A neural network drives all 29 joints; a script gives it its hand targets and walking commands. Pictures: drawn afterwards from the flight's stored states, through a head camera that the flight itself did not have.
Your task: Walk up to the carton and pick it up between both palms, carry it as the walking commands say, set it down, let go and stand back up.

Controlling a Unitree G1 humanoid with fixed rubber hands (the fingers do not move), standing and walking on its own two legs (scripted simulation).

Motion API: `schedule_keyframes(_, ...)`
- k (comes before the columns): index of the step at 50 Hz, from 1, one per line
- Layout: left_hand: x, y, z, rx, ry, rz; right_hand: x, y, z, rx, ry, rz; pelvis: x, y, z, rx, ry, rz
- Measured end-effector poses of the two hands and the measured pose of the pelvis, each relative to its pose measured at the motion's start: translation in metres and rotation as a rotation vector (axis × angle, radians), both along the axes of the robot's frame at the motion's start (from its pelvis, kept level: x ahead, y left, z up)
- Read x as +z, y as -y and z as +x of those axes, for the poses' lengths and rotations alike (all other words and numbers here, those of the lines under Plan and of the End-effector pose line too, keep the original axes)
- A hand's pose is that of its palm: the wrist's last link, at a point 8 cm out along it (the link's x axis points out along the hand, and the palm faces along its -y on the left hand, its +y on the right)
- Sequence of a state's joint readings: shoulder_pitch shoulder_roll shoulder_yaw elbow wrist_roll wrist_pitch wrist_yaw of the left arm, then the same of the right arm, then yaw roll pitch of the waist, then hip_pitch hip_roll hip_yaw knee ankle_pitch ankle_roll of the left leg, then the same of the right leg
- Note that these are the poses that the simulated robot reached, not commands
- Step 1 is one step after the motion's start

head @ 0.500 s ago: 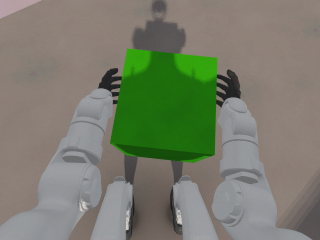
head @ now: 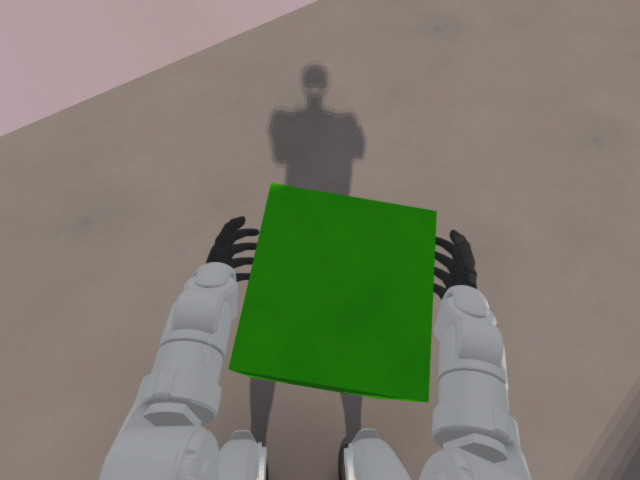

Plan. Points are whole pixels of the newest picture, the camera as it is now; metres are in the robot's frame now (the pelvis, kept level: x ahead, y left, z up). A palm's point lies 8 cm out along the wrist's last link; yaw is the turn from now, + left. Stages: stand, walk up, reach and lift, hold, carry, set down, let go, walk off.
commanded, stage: reach and lift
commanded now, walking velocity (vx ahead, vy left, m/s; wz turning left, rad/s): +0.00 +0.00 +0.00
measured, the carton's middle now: (332, 303) +0.37 -0.03 -0.11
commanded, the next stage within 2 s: none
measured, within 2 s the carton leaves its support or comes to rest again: neither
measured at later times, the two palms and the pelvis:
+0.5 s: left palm (212, 267) +0.36 +0.12 +0.04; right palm (487, 291) +0.33 -0.18 +0.05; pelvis +0.00 +0.00 +0.04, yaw +1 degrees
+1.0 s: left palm (190, 252) +0.34 +0.13 +0.12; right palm (520, 278) +0.32 -0.17 +0.12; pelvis +0.00 -0.01 +0.06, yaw +1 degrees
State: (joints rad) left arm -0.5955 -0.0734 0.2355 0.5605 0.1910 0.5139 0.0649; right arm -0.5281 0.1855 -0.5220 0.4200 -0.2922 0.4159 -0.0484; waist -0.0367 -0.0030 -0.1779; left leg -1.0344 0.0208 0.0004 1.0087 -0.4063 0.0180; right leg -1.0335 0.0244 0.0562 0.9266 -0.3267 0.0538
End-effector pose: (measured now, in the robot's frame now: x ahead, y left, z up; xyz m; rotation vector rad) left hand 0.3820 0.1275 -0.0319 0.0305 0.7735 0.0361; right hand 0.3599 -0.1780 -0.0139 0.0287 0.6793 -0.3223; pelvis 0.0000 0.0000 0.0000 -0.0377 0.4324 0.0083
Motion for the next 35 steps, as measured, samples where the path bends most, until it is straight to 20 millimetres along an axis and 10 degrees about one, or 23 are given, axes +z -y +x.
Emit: schedule_keyframes(35, 0.105, 0.003, -0.034, 0.018, 0.064, 0.02, 0.096, 0.002, -0.032, -0.011, 0.021, 0.019, 0.05, 0.005, -0.002, 0.011, 0.299, 0.012)
